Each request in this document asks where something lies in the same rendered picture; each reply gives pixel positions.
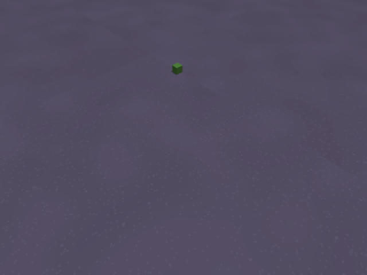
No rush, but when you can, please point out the cube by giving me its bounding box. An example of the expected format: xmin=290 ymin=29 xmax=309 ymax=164
xmin=172 ymin=63 xmax=182 ymax=74

